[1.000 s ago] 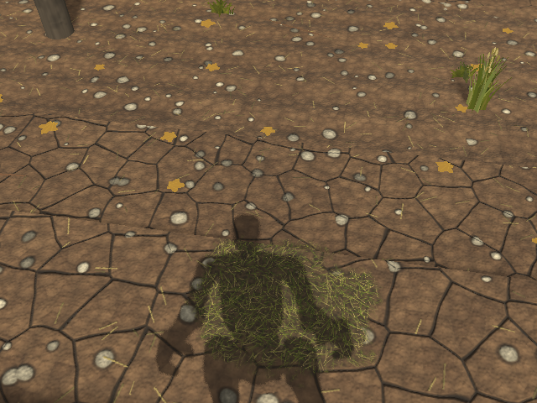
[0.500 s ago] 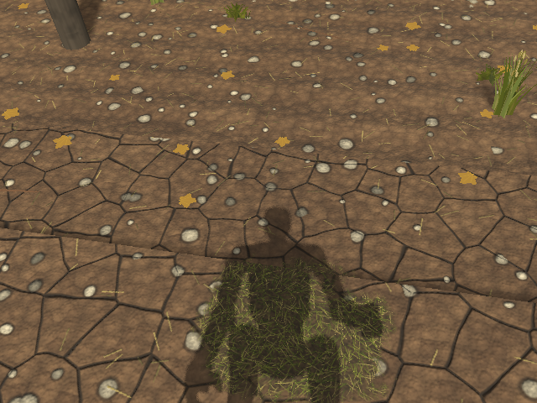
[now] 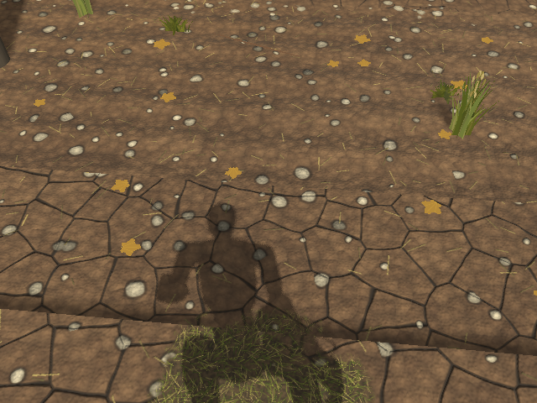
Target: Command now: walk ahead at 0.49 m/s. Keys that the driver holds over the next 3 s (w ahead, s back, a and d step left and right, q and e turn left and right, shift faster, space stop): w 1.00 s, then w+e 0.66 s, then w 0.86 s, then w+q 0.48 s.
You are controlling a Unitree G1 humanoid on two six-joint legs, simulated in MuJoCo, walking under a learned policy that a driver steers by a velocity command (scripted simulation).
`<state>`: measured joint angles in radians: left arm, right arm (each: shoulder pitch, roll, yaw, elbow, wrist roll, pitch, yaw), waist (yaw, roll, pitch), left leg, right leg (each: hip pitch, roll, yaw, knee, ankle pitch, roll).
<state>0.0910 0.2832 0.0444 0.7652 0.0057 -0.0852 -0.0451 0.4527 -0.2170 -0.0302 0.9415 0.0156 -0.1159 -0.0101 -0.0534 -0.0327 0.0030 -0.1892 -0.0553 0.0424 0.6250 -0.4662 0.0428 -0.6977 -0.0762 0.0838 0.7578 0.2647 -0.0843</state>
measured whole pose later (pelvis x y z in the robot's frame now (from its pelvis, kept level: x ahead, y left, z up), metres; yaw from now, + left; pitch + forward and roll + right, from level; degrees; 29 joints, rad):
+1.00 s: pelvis +0.54 +0.00 -0.15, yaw +0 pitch +2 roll +1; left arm 0.16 0.29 0.07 0.85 0.01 -0.04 0.01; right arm 0.33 -0.23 -0.06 0.87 -0.01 -0.08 0.02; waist -0.04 -0.04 0.00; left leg -0.16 -0.08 0.02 0.29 -0.16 0.08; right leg -0.64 -0.11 0.08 0.87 -0.08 -0.01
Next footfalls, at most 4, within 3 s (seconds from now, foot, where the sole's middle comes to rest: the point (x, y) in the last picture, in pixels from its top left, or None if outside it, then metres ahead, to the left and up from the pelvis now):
0.20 right None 0.29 -0.13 -0.93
0.68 left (240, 394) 0.58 0.08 -0.93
1.48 right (347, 300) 0.95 -0.29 -1.11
1.88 left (311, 224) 1.29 -0.20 -1.11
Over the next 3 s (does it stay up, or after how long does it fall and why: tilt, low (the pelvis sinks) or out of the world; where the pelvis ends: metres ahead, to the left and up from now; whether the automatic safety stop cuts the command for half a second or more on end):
stays up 1.63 -0.48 -0.36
